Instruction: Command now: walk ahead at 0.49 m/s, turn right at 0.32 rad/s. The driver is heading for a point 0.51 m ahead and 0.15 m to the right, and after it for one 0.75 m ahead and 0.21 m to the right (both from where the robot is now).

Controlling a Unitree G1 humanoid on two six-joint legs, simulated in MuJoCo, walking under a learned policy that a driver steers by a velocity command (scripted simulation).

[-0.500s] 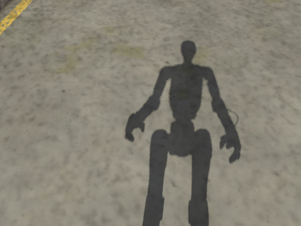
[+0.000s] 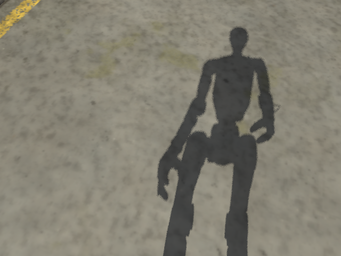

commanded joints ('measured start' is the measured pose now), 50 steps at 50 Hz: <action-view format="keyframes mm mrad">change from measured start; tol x32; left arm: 1 17 81 29 -47 22 12 -12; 16 -424 44 8 -223 35 34 -67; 22 3 249 94 -117 55 23 -16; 50 93 158 45 -142 11 -13 12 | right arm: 1 133 -84 -28 10 15 -21 -13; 22 316 -134 -41 81 24 0 -38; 43 -194 -120 -16 -169 11 12 11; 50 240 -272 -75 -69 -3 -3 -26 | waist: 1 -58 113 -43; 23 28 -203 -323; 50 -91 195 -283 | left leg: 1 228 279 -258 -330 113 71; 15 360 264 99 -339 540 42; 20 445 287 150 110 1020 34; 23 -319 -32 8 977 -347 -70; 42 -335 52 -111 138 159 -112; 47 207 5 -109 -60 84 -27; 50 524 442 -886 -239 -191 172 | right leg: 1 -249 -72 40 62 87 2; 20 -47 111 -178 -491 120 -124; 23 591 -327 742 -764 80 -387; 34 129 -73 257 -885 509 -190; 47 185 -29 300 -458 790 -60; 50 -316 128 137 173 -130 -5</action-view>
